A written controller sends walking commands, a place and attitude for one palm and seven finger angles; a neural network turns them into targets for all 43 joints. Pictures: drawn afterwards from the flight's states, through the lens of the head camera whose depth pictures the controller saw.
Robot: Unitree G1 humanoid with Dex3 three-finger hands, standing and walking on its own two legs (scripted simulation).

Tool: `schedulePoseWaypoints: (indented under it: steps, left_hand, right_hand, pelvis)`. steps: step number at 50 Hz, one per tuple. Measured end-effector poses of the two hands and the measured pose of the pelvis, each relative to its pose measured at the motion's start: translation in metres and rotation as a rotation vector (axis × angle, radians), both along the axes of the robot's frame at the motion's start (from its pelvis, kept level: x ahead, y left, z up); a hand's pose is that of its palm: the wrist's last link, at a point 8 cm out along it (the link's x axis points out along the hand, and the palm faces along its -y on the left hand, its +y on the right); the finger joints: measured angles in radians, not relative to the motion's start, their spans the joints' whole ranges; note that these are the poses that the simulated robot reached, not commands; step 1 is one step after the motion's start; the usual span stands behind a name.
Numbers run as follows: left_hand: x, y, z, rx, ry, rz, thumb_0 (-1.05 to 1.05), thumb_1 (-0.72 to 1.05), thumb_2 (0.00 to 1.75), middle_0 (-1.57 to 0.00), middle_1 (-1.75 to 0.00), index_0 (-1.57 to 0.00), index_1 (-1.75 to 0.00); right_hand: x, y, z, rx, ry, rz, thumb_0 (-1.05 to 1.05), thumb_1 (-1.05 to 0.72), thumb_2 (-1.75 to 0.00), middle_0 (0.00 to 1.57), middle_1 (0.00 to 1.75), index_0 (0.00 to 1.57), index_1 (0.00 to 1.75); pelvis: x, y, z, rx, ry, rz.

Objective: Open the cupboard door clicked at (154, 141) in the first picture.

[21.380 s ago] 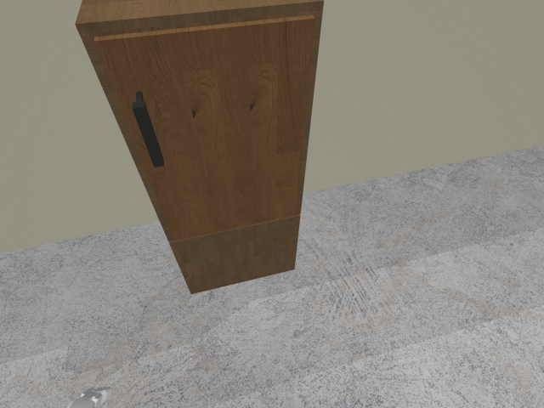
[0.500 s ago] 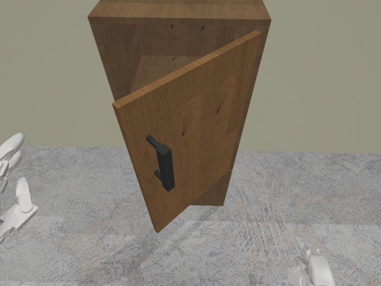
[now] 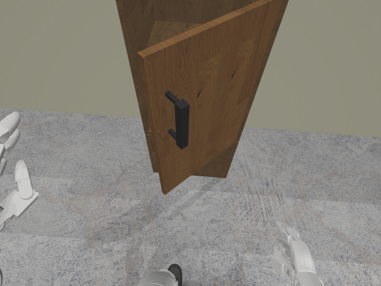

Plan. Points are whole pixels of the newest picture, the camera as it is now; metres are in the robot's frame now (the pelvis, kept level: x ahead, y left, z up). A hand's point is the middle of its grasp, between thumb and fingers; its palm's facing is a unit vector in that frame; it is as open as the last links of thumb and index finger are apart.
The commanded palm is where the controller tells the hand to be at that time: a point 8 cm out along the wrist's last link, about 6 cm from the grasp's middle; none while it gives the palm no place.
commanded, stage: step back with the hand held close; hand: left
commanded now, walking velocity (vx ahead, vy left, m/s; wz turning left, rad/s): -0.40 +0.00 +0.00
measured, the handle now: (176, 121) +0.44 +0.08 +0.06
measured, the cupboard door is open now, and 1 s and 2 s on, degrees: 45 45 45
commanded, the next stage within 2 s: stop stepping back and stand still in 0.36 s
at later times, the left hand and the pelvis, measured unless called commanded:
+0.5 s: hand out of the picture +0.10 +0.27 +0.18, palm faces +0.24 -0.83 -0.50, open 7.4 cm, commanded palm +0.04 +0.33 +0.18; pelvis -0.11 +0.03 +0.02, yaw -2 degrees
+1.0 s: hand out of the picture +0.01 +0.30 +0.16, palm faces +0.45 -0.79 -0.43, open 7.4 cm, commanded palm -0.06 +0.34 +0.18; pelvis -0.21 +0.04 -0.01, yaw -1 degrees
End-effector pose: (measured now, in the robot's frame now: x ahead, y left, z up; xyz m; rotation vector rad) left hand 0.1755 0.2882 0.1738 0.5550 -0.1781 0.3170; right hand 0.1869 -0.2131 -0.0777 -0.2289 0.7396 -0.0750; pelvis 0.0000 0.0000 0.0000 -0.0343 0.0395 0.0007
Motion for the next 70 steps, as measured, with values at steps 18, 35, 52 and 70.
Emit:
schedulePoseWaypoints:
  steps: [18,35,52,70]
  left_hand:
    - [-0.052,0.045,-0.004,-0.021,-0.015,-0.014,0.02,0.89,0.90,-0.21,-0.30,-0.21,-0.31]
    - [-0.192,0.030,0.019,0.042,-0.045,0.018,0.01,0.89,0.90,-0.21,-0.30,-0.21,-0.31]
    - [-0.205,0.040,0.011,0.018,-0.096,0.022,0.02,0.89,0.90,-0.21,-0.30,-0.21,-0.31]
    - [-0.232,0.023,0.007,0.013,0.018,0.123,0.01,0.89,0.90,-0.21,-0.30,-0.21,-0.31]
  right_hand:
    - [-0.076,0.003,0.028,-0.124,0.000,-0.044,0.01,-0.91,-0.90,0.20,0.30,0.20,0.30]
    - [-0.195,0.020,0.020,-0.024,-0.075,-0.007,0.01,-0.90,-0.90,0.20,0.30,0.21,0.30]
    - [-0.287,-0.006,-0.005,-0.068,0.004,-0.171,0.01,-0.91,-0.90,0.20,0.30,0.20,0.30]
    - [-0.269,-0.016,-0.010,0.003,0.042,-0.086,0.01,-0.91,-0.90,0.20,0.30,0.20,0.30]
  pelvis:
    - [-0.065,0.030,0.009,-0.021,-0.007,-0.004]
    - [-0.182,0.018,0.002,0.049,0.025,-0.039]
    - [-0.210,0.034,-0.005,0.065,-0.053,-0.018]
    - [-0.214,0.011,0.011,0.078,-0.041,-0.010]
